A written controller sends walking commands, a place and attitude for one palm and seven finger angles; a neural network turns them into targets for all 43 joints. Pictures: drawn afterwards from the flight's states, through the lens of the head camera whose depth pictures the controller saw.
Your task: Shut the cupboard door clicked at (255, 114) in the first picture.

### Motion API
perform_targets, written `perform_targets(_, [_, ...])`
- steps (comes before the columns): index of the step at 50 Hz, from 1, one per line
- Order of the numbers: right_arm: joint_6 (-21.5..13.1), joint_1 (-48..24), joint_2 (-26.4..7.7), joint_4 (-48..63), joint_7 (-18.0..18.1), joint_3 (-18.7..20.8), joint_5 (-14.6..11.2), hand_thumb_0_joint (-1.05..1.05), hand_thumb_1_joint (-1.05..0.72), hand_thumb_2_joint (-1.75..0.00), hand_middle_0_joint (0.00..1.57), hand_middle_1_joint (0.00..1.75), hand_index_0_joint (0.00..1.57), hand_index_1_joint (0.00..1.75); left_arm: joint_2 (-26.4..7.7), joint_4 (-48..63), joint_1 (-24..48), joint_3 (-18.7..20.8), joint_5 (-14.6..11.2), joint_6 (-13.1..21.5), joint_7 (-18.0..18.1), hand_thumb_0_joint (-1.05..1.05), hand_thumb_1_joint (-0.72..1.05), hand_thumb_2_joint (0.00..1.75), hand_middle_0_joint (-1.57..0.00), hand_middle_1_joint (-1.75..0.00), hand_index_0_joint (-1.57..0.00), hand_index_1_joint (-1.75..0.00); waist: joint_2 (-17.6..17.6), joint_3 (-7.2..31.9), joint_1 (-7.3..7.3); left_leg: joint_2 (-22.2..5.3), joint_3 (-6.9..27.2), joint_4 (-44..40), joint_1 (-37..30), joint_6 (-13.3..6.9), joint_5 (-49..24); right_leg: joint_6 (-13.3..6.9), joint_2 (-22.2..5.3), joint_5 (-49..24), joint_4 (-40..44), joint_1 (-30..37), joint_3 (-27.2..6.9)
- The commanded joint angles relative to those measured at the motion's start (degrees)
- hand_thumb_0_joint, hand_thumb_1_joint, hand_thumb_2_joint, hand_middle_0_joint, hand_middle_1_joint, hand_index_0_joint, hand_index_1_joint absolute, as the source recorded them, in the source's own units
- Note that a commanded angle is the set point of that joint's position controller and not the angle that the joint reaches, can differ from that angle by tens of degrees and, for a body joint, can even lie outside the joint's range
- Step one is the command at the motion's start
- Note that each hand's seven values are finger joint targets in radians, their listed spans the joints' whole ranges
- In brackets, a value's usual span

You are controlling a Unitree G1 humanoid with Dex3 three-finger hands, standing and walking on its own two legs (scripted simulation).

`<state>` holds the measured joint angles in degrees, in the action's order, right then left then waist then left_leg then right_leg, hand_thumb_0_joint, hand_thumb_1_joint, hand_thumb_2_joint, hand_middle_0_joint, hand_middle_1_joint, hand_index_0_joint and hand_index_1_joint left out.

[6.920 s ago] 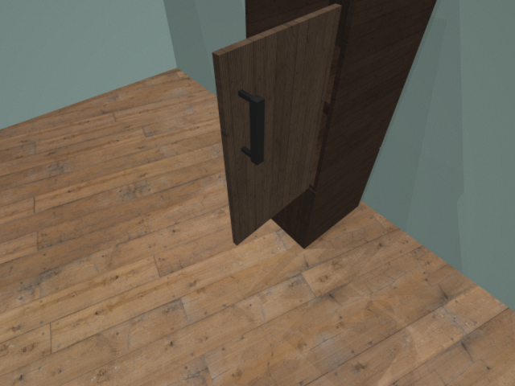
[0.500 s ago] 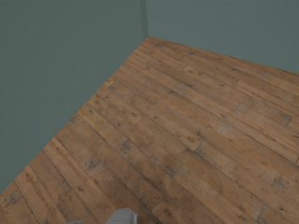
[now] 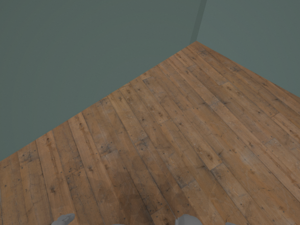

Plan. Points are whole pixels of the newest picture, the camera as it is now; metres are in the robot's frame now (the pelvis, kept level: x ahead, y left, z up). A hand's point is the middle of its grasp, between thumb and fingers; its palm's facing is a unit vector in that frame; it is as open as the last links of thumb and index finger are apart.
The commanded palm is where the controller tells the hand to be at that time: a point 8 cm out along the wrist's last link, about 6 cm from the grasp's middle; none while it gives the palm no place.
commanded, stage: walk to a spot facing it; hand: left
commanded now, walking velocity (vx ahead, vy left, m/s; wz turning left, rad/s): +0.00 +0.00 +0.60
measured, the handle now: out of the picture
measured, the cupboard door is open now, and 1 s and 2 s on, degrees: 94 94 94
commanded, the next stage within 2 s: none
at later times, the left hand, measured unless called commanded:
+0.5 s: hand out of the picture +0.01 +0.17 -0.18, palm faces +0.34 -0.91 -0.23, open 7.3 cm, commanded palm none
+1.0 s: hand out of the picture +0.01 +0.12 -0.15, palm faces +0.58 -0.77 -0.26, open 7.4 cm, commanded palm none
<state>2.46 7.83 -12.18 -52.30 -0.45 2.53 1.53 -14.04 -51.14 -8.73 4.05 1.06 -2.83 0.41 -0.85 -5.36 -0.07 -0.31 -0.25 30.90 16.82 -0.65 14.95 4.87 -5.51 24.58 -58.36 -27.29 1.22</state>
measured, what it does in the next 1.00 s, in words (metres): steps to the right, turning left: right foot, then left foot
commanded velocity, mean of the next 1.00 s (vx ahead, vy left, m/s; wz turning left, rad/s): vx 0.00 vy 0.00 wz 0.60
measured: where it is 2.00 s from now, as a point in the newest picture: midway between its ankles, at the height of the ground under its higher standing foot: outside the picture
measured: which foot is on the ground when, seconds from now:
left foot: down 0.00-0.12, up 0.14-0.46, down 0.48-0.82, up 0.84-1.00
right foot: up 0.00-0.12, down 0.14-0.48, up 0.50-0.80, down 0.82-1.00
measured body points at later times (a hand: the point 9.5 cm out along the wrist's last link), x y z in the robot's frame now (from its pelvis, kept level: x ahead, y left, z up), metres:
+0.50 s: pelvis +0.02 -0.04 -0.01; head +0.07 -0.01 +0.43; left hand +0.00 +0.22 -0.16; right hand +0.21 -0.26 -0.14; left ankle +0.00 +0.07 -0.74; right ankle +0.01 -0.16 -0.73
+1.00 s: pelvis +0.06 -0.08 +0.01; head +0.11 -0.07 +0.45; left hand -0.02 +0.16 -0.13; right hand +0.28 -0.25 -0.15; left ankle -0.04 +0.02 -0.65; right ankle +0.11 -0.18 -0.73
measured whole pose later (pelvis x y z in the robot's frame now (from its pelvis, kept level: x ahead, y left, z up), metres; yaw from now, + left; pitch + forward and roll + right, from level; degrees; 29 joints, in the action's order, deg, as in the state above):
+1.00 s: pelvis +0.06 -0.08 +0.01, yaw +37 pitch +1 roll +2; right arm 5.1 8.7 -14.4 -53.4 -2.0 4.8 1.3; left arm -10.2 -49.9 -12.4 1.7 1.2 -0.2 1.3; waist 0.7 -5.3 1.4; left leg -0.2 -0.3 64.9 29.7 3.9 23.8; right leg -0.3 -5.7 17.5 -29.8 -12.8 8.8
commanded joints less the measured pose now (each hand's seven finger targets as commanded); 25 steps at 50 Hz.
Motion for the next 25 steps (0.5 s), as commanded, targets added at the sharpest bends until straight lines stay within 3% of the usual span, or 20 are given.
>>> perform_targets(1, [-0.9,0.3,-13.1,3.8,0.8,4.2,0.2,0.0,-0.9,-0.9,0.2,0.3,0.2,0.3,-3.3,4.9,0.1,0.5,-0.2,1.1,0.1,0.0,0.9,0.9,-0.2,-0.3,-0.2,-0.3,9.9,5.9,1.2,-12.1,14.8,-10.5,-0.8,-7.7,-10.4,-0.2,2.5,0.3,11.0,4.8,1.4])
perform_targets(3, [-0.6,-0.9,-13.3,4.4,0.7,4.4,0.2,0.0,-0.9,-0.9,0.2,0.3,0.2,0.3,-3.2,4.6,-2.5,0.6,-0.3,1.6,0.1,0.0,0.9,0.9,-0.2,-0.3,-0.2,-0.3,11.0,6.7,-0.11,-10.8,15.4,-8.0,2.1,-6.7,-11.2,-0.5,4.2,-3.2,18.7,11.1,2.3])
perform_targets(4, [-0.5,-1.9,-12.9,4.7,0.6,4.5,-0.1,0.0,-0.9,-0.9,0.2,0.3,0.2,0.3,-4.0,4.2,-4.6,0.8,-0.3,2.0,0.2,0.0,0.9,0.9,-0.2,-0.3,-0.2,-0.3,9.9,7.0,-1.44,-9.4,14.7,-5.8,4.4,-5.3,-10.7,-0.7,4.5,-7.5,24.9,15.8,2.7])
perform_targets(5, [-0.5,-2.1,-11.2,5.2,0.4,4.3,-0.5,0.0,-0.9,-0.9,0.2,0.3,0.2,0.3,-5.8,3.9,-7.1,1.3,-0.2,2.7,0.5,0.0,0.9,0.9,-0.2,-0.3,-0.2,-0.3,6.2,8.3,-2.81,-6.6,13.5,-1.2,9.3,-2.9,-6.9,-1.2,1.5,-11.1,34.0,23.4,-0.1])
perform_targets(6, [-0.6,-1.0,-6.8,6.3,0.0,3.7,-1.1,0.0,-0.9,-0.9,0.2,0.3,0.2,0.3,-11.8,3.6,-9.5,2.5,0.7,3.4,1.1,0.0,0.9,0.9,-0.2,-0.3,-0.2,-0.3,-11.0,10.0,-3.9,1.0,4.8,12.3,19.2,1.6,8.1,-5.5,-13.7,-11.1,42.3,30.9,-15.7])
perform_targets(7, [-0.6,-2.1,-7.1,7.1,-0.1,3.7,-0.9,0.0,-0.9,-0.9,0.2,0.3,0.2,0.3,-15.0,4.0,-8.8,2.6,0.6,3.4,1.4,0.0,0.9,0.9,-0.2,-0.3,-0.2,-0.3,-19.3,9.3,-4.28,2.5,1.1,28.4,19.5,3.2,21.4,-11.8,-24.9,-18.2,43.9,24.3,-23.9])
perform_targets(8, [-0.3,-1.1,-8.4,6.5,-0.5,3.8,-0.5,0.0,-0.9,-0.9,0.2,0.3,0.2,0.3,-12.6,4.6,-6.0,1.8,0.3,3.5,1.6,0.0,0.9,0.9,-0.2,-0.3,-0.2,-0.3,-13.1,8.0,-2.49,-0.3,4.0,36.6,18.2,2.6,18.4,-13.6,-22.9,-17.8,42.6,19.4,-18.3])
perform_targets(9, [0.3,-0.6,-7.8,5.4,-0.5,4.3,-0.4,0.0,-0.9,-0.9,0.2,0.3,0.2,0.3,-8.9,5.4,-2.4,1.4,0.3,3.6,1.9,0.0,0.9,0.9,-0.2,-0.3,-0.2,-0.3,-12.3,6.7,-0.5,-1.5,4.1,39.8,18.6,3.0,14.8,-12.4,-19.9,-19.7,42.4,17.8,-14.4])
perform_targets(10, [0.6,-0.2,-7.4,4.2,-0.8,4.0,-0.3,0.0,-0.9,-0.9,0.2,0.3,0.2,0.3,-8.1,5.8,-0.4,0.7,0.1,3.4,1.8,0.0,0.9,0.9,-0.2,-0.3,-0.2,-0.3,-12.6,5.7,0.62,-2.3,2.4,41.5,18.3,3.9,11.9,-11.4,-16.3,-25.5,40.0,18.1,-9.0])
perform_targets(12, [0.7,-0.2,-6.0,4.0,-1.1,3.1,-0.5,0.0,-0.9,-0.9,0.2,0.3,0.2,0.3,-6.8,5.6,-0.7,0.2,0.1,3.7,1.6,0.0,0.9,0.9,-0.2,-0.3,-0.2,-0.3,-12.4,5.6,0.86,-2.5,-0.2,36.7,17.3,5.0,10.5,-10.4,-13.9,-37.7,37.4,20.3,-0.8])
perform_targets(15, [0.5,-3.1,-4.4,4.3,-1.5,2.3,-0.8,0.0,-0.9,-0.9,0.2,0.3,0.2,0.3,-8.3,4.1,-5.0,0.8,0.3,3.8,1.6,0.0,0.9,0.9,-0.2,-0.3,-0.2,-0.3,-10.9,6.7,-1.35,-1.7,-4.0,23.3,14.2,5.3,10.3,-9.7,-13.8,-46.4,34.3,25.9,3.5])
perform_targets(19, [-0.1,-4.3,-3.9,4.9,-1.7,1.8,-1.0,0.0,-0.9,-0.9,0.2,0.3,0.2,0.3,-10.1,2.7,-7.3,1.5,0.6,3.6,1.4,0.0,0.9,0.9,-0.2,-0.3,-0.2,-0.3,-11.7,8.2,-2.78,-0.1,-7.1,10.8,8.6,4.1,9.7,-9.7,-15.1,-48.5,30.3,27.8,4.5])
perform_targets(21, [-0.3,-1.5,-5.1,4.6,-1.5,2.0,-0.9,0.0,-0.9,-0.9,0.2,0.3,0.2,0.3,-10.4,2.8,-6.1,1.9,0.4,3.4,1.2,0.0,0.9,0.9,-0.2,-0.3,-0.2,-0.3,-10.6,8.9,-0.8,0.3,-7.5,3.9,2.8,3.3,4.2,-8.1,-15.1,-45.0,26.9,24.6,6.5])
perform_targets(22, [-0.4,1.0,-6.4,3.9,-1.4,2.4,-0.7,0.0,-0.9,-0.9,0.2,0.3,0.2,0.3,-10.4,2.9,-5.3,2.0,0.0,3.3,1.0,0.0,0.9,0.9,-0.2,-0.3,-0.2,-0.3,-8.5,9.8,0.95,0.6,-7.5,-1.4,-3.4,2.7,-1.6,-6.3,-14.4,-41.6,22.8,20.8,8.2])
perform_targets(23, [-0.8,5.2,-10.1,3.2,-1.2,3.4,-0.4,0.0,-0.9,-0.9,0.2,0.3,0.2,0.3,-9.1,3.7,-4.4,1.7,-0.5,3.0,0.7,0.0,0.9,0.9,-0.2,-0.3,-0.2,-0.3,-0.2,12.2,3.61,-3.8,-1.6,-4.9,-13.6,0.4,-13.0,-3.6,-12.1,-31.9,13.7,11.9,10.1])
perform_targets(24, [-1.2,9.5,-16.6,2.7,-0.8,5.1,-0.1,0.0,-0.9,-0.9,0.2,0.3,0.2,0.3,-4.7,6.0,-2.7,0.4,-0.9,2.9,0.2,0.0,0.9,0.9,-0.2,-0.3,-0.2,-0.3,17.2,14.5,6.1,-20.2,20.8,-7.1,-22.3,-8.1,-33.1,0.7,-3.1,6.1,-0.6,-4.4,10.7])
perform_targets(25, [-0.8,12.5,-18.8,1.3,0.0,5.6,-0.4,0.0,-0.9,-0.9,0.2,0.3,0.2,0.3,-4.4,7.8,1.8,0.0,-0.4,2.0,0.6,0.0,0.9,0.9,-0.2,-0.3,-0.2,-0.3,14.9,15.1,7.52,-25.0,24.1,-7.8,-20.5,-13.7,-38.9,0.1,-1.8,15.0,-8.1,-7.9,3.2])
